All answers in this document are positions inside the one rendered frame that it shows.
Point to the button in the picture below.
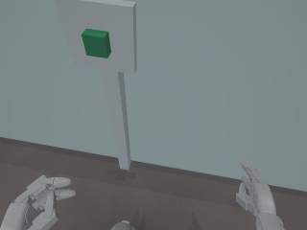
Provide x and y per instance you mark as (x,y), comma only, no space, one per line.
(96,43)

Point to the robot right hand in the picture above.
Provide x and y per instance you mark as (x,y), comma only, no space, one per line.
(259,198)

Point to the robot right forearm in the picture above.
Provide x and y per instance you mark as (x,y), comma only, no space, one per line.
(268,221)

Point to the panel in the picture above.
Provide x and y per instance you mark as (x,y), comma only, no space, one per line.
(118,18)

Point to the robot left hand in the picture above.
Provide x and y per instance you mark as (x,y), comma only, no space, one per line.
(21,214)

